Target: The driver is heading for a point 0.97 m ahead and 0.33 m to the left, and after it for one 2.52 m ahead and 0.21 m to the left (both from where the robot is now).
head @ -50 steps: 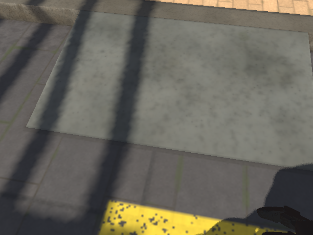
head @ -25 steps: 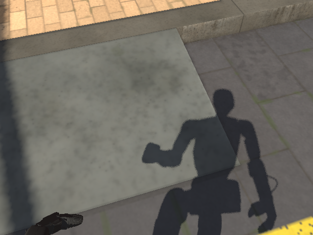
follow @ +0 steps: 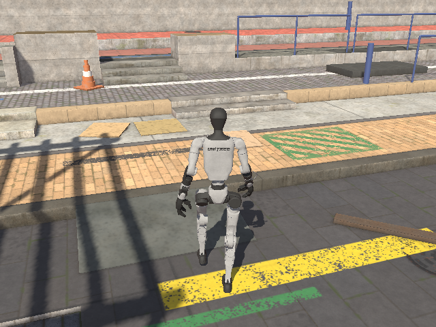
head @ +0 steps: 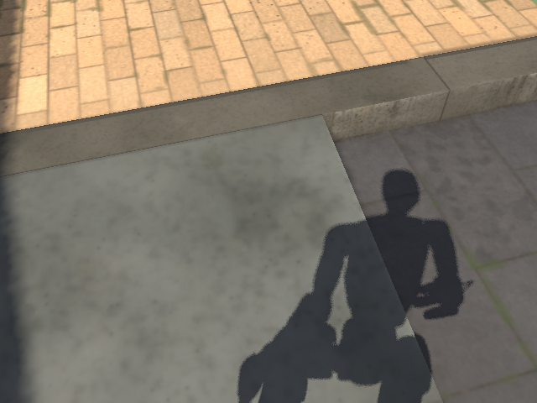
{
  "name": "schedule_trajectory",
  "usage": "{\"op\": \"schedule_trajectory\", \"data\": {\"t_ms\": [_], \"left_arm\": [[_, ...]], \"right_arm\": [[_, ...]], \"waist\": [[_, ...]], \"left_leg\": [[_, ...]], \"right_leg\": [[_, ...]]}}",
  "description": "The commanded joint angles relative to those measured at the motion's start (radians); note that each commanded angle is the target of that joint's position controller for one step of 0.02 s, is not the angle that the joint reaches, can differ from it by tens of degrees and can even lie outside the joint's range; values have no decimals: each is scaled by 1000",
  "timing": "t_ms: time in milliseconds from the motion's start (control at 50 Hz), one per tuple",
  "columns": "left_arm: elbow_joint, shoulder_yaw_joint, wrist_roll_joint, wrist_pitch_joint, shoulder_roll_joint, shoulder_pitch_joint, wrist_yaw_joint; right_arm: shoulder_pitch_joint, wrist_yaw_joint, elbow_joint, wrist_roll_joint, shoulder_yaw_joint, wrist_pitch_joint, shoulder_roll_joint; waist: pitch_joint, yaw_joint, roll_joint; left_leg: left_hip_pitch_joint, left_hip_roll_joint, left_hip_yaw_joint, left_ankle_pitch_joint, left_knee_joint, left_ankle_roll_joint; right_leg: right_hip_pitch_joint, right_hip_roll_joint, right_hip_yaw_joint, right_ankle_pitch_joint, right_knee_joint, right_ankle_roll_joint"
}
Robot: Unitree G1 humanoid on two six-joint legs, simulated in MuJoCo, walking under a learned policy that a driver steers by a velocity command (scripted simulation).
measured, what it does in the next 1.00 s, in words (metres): walks ahead: left foot, then right foot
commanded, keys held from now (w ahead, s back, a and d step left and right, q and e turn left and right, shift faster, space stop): w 0.46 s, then w+q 0.54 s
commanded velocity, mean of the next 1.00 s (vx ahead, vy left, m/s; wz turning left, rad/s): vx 0.50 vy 0.00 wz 0.18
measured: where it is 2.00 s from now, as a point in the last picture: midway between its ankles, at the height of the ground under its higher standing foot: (190, 190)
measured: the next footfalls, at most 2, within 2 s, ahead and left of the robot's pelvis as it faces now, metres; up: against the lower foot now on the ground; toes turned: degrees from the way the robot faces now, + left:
left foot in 0.08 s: +0.22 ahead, +0.11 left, +0.00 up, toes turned +3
right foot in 0.58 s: +0.51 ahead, -0.10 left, +0.01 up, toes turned -3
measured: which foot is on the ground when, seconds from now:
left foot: up 0.00-0.06, down 0.08-0.62, up 0.64-1.00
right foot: down 0.00-0.10, up 0.12-0.56, down 0.58-1.00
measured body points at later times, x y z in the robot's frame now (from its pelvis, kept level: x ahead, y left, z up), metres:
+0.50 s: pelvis +0.27 +0.02 +0.01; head +0.30 +0.02 +0.46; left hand +0.44 +0.25 -0.11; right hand +0.22 -0.22 -0.13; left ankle +0.18 +0.10 -0.73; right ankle +0.43 -0.11 -0.69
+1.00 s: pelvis +0.52 +0.00 +0.02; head +0.53 +0.00 +0.46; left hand +0.43 +0.23 -0.13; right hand +0.72 -0.20 -0.10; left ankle +0.59 +0.14 -0.59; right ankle +0.46 -0.10 -0.73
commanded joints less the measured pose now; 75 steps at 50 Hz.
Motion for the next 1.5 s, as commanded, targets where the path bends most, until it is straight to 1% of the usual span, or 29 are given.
{"op": "schedule_trajectory", "data": {"t_ms": [20,80,100,120,140,160,200,260,500,540,580,600,620,640,660,680,740,920,1040,1100,1140,1160,1180,1200,1220,1260,1320,1340,1500], "left_arm": [[-15,30,6,-10,157,16,15],[-6,29,7,-12,173,-23,16],[-43,9,-14,-18,106,11,11],[-35,12,-27,-18,86,89,6],[-33,23,4,-11,142,13,10],[-46,19,7,-13,128,-55,1],[-56,13,17,-1,98,-96,-10],[-38,4,27,25,64,-72,-27],[-160,-19,14,25,33,-475,-27],[-163,-13,14,18,44,-450,-21],[-104,5,16,1,70,-250,-8],[-54,28,33,-14,129,-74,7],[-43,59,56,-16,246,67,17],[-41,66,32,6,251,54,15],[-57,51,21,15,180,-41,17],[-72,32,16,12,114,-152,15],[-38,9,11,-8,28,-188,12],[48,19,30,-27,42,-35,20],[69,24,27,-19,54,2,38],[76,36,22,-7,101,3,41],[71,51,11,6,165,-6,28],[51,58,-10,12,196,-43,12],[18,48,-9,11,151,-46,8],[-96,32,-7,0,41,-95,-18],[-129,32,11,-22,78,-232,-30],[-132,24,-1,-38,38,-242,-20],[-115,17,32,6,25,-179,-10],[-156,10,34,25,1,-152,-18],[-305,0,51,67,35,-496,-20]], "right_arm": [[-73,-6,-84,2,-18,-27,-80],[286,-39,30,-11,-49,-48,-142],[430,-54,49,-35,-74,-53,-245],[420,-42,64,-13,-87,-43,-280],[303,-32,46,15,-74,-36,-216],[219,-28,35,21,-57,-38,-151],[185,-29,60,16,-36,-50,-88],[227,-27,103,20,-35,-73,-90],[397,-36,208,16,-36,-71,-109],[380,-42,211,11,-39,-65,-125],[330,-43,206,15,-40,-62,-137],[320,-41,193,25,-32,-66,-117],[384,-37,156,32,-10,-70,-18],[425,-44,168,52,-15,-55,-13],[339,-47,168,25,-36,-38,-87],[271,-38,149,19,-41,-36,-85],[280,-17,153,4,-42,-4,-26],[13,-8,26,-7,-43,38,-1],[-165,17,-52,-15,-23,44,16],[-141,15,-68,-10,-13,52,32],[51,-3,-37,14,-36,43,-21],[213,-10,5,19,-56,25,-63],[310,-19,35,8,-97,17,-172],[277,-25,31,24,-129,25,-306],[275,-33,19,16,-126,31,-286],[210,-47,56,7,-99,9,-185],[122,-38,46,24,-57,-28,-55],[151,-43,34,19,-66,-34,-110],[372,-62,39,20,-66,-50,-132]], "waist": [[61,-32,-98],[-139,-193,-73],[-278,-217,66],[-355,-154,258],[-202,-124,72],[-91,-105,2],[4,-57,1],[-7,-31,25],[67,-118,34],[57,-93,43],[-37,11,21],[-151,76,-31],[-328,71,-224],[-397,57,-302],[-227,31,-117],[-103,-3,-81],[-5,-81,-124],[71,-81,-88],[110,-50,-97],[60,-70,-134],[-83,-149,-188],[-188,-223,-169],[-271,-256,-50],[-348,-171,236],[-305,-199,1],[-58,-106,-106],[-27,-11,-100],[-101,1,-9],[-13,-128,-5]], "left_leg": [[49,-51,24,-75,-73,49],[540,-80,8,-94,-171,121],[817,186,-319,-203,-192,196],[925,362,-770,-153,-340,312],[795,313,-673,-223,-361,289],[658,276,-526,-222,-386,268],[493,181,-348,-103,-449,202],[445,139,-236,54,-489,196],[599,131,-126,250,-481,168],[624,151,-150,345,-421,163],[590,115,-124,530,-203,133],[461,55,-86,417,19,106],[216,-38,-39,-90,354,75],[3,-148,-44,-509,590,59],[-71,-65,-91,-433,672,63],[-86,-28,-87,-346,661,67],[18,13,-72,-254,649,54],[-352,8,-60,-174,808,27],[-321,26,43,-234,461,50],[-98,-54,176,-389,287,117],[137,-158,200,-443,226,175],[392,-197,156,-347,77,198],[653,-78,-118,-491,-59,224],[886,184,-786,-628,-316,374],[846,225,-886,-579,-455,336],[575,182,-602,-204,-375,286],[370,-3,-265,163,-290,201],[392,36,-317,104,-323,261],[590,35,-419,-17,-446,240]], "right_leg": [[-8,-316,90,804,79,-78],[-130,-249,29,932,516,-34],[-382,-158,-22,537,852,-5],[-629,22,0,-195,1135,20],[-713,-61,86,-140,1183,6],[-718,-105,75,-64,1141,7],[-661,-170,49,-7,1016,17],[-621,-185,10,34,973,47],[-706,-183,-93,220,485,77],[-645,-154,-97,134,446,57],[-380,-98,-112,118,339,27],[-118,-172,-29,124,301,-4],[196,-492,313,83,285,-67],[247,-613,641,-81,93,-142],[95,-558,523,-231,55,-112],[-41,-504,388,-190,42,-85],[-276,-400,99,3,-9,-8],[-186,-422,-106,46,-61,-37],[-59,-414,-251,219,-73,-34],[-14,-432,-340,795,66,-24],[19,-453,-348,1240,376,-10],[-74,-433,-354,1118,605,16],[-319,-397,-334,654,897,57],[-750,-133,-203,-182,1301,134],[-882,-159,14,-96,1367,119],[-890,-233,-10,17,1343,100],[-744,-264,14,29,1271,96],[-773,-236,-9,14,1272,122],[-1147,-232,-56,75,1130,164]]}}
